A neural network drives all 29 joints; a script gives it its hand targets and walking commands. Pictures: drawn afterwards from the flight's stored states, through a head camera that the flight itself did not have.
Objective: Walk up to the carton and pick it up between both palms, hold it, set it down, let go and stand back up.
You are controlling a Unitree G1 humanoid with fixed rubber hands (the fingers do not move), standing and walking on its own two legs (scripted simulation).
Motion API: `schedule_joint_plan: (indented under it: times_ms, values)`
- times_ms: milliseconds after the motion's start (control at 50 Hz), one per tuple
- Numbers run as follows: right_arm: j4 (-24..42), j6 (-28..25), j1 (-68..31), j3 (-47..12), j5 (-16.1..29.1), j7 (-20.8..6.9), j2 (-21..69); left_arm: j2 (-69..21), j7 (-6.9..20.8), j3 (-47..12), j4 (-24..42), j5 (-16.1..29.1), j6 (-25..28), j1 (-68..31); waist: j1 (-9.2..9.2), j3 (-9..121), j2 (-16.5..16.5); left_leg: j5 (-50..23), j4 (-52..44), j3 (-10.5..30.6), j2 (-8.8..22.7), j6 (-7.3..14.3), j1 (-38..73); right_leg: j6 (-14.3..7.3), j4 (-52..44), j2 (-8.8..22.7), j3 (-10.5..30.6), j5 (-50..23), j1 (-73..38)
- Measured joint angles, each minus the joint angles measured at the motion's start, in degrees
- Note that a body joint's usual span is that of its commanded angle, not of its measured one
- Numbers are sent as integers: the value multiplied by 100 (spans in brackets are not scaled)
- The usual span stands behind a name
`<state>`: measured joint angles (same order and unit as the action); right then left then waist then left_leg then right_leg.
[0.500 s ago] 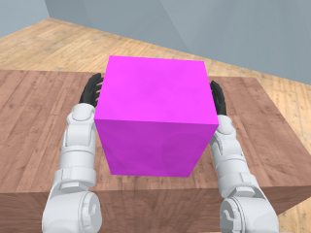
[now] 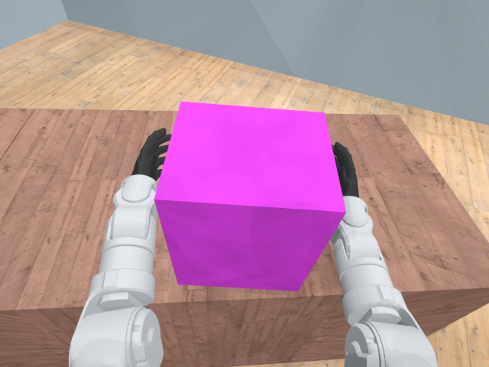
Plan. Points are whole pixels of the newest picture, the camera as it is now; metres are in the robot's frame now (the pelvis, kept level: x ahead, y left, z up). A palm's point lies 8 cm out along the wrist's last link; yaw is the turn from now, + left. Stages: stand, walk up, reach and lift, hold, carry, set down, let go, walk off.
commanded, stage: set down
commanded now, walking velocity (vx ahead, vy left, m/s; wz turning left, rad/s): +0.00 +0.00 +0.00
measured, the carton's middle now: (245, 205) +0.38 -0.04 +0.05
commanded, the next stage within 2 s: none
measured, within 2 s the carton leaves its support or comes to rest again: rests again in 0.94 s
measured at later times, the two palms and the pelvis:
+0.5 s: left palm (146, 183) +0.40 +0.13 +0.10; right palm (339, 198) +0.35 -0.20 +0.09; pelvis +0.00 +0.00 +0.00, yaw -1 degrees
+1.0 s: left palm (149, 193) +0.40 +0.13 +0.07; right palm (337, 206) +0.35 -0.20 +0.07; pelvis +0.00 +0.00 +0.00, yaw -1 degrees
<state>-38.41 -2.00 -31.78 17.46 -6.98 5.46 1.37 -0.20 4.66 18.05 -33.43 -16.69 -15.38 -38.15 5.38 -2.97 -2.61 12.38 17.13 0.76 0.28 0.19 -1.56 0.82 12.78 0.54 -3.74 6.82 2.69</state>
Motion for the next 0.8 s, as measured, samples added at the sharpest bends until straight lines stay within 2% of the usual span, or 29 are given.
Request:
schedule_joint_plan:
  times_ms: [360,800]
  values:
    - [-274,-347,-86,545,-475,-190,158,-1,-27,178,-673,-15,568,-165,-138,6,62,-90,-62,-73,-38,24,-121,17,11,37,69,-72,177]
    - [-392,-681,124,559,-547,-223,163,-65,-94,170,-888,-26,1027,68,-137,45,109,-25,-23,-83,-2,14,-236,7,-18,2,72,-49,266]
